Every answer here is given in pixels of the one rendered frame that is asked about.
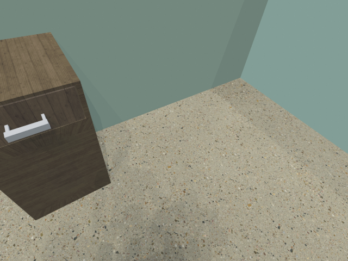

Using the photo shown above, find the drawer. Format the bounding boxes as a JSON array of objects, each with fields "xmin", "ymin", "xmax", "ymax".
[{"xmin": 0, "ymin": 86, "xmax": 85, "ymax": 147}]

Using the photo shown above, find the handle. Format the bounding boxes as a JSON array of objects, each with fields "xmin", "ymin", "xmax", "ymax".
[{"xmin": 4, "ymin": 114, "xmax": 51, "ymax": 143}]

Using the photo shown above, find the cabinet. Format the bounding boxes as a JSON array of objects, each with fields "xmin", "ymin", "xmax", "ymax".
[{"xmin": 0, "ymin": 32, "xmax": 111, "ymax": 220}]

